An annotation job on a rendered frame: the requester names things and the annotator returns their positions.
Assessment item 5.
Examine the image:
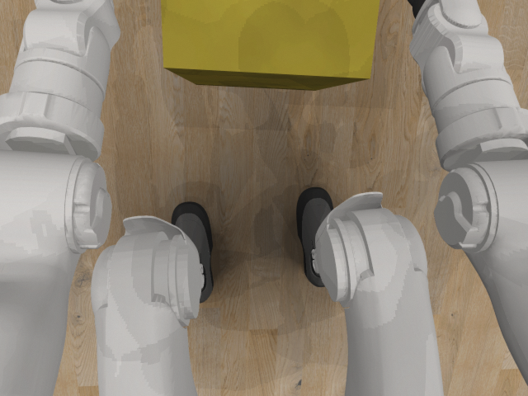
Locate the robot right hand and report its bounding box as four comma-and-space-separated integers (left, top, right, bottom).
408, 0, 426, 19

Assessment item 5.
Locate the right robot forearm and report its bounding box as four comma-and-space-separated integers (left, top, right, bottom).
409, 0, 528, 172

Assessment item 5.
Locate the carton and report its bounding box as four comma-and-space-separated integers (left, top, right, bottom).
161, 0, 380, 91

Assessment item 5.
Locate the robot thigh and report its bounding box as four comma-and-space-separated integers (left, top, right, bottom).
320, 208, 444, 396
95, 231, 200, 396

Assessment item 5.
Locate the right robot thigh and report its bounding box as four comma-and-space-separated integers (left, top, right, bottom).
320, 208, 444, 396

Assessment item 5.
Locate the left robot forearm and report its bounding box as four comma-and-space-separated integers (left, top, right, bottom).
0, 0, 120, 162

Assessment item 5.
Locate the right robot upper arm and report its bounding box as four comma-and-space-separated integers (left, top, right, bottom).
434, 159, 528, 386

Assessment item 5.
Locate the left robot upper arm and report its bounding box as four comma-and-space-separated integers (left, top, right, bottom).
0, 149, 112, 396

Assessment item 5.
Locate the left robot thigh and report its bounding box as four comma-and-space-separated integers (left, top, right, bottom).
95, 231, 200, 396

